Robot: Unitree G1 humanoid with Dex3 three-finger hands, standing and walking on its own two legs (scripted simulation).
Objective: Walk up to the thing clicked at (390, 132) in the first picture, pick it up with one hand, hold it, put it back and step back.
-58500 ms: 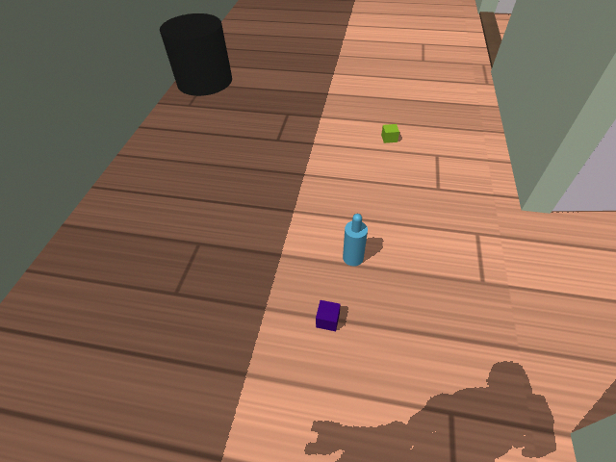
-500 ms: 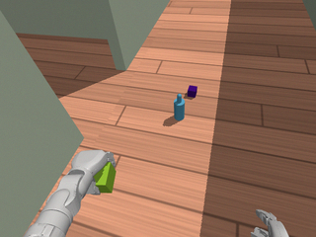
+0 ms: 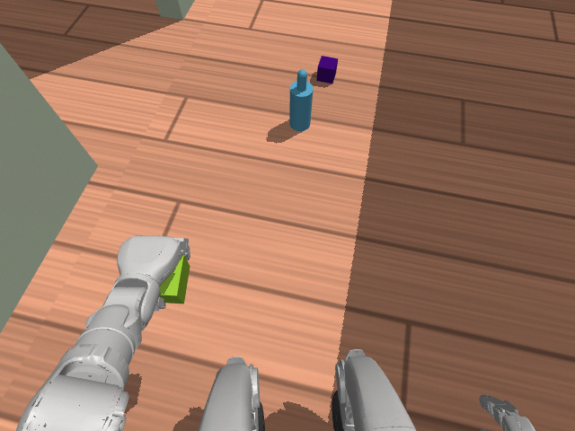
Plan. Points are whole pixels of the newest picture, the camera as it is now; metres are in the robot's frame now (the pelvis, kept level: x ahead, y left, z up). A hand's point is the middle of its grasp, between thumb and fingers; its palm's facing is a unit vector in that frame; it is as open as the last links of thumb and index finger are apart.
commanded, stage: crouch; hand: left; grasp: from above
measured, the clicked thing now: (162, 278) +0.37 +0.23 -0.14
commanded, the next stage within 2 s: lower in 1.34 s
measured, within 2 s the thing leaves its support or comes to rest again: neither
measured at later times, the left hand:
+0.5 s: hand (185, 296) +0.39 +0.24 -0.33, palm faces -0.44 +0.04 -0.90, open 9.9 cm
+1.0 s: hand (192, 302) +0.40 +0.25 -0.43, palm faces -0.45 +0.02 -0.89, open 9.9 cm
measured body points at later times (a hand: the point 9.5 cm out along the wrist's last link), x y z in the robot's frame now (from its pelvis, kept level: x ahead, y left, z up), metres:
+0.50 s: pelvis -0.03 +0.00 -0.18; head +0.18 +0.03 +0.22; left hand +0.41 +0.23 -0.28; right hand +0.03 -0.27 -0.31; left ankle +0.05 +0.12 -0.61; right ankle +0.05 -0.14 -0.61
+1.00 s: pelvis -0.04 +0.00 -0.26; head +0.19 +0.04 +0.13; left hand +0.42 +0.24 -0.37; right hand +0.01 -0.28 -0.38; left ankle +0.05 +0.12 -0.61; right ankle +0.05 -0.14 -0.61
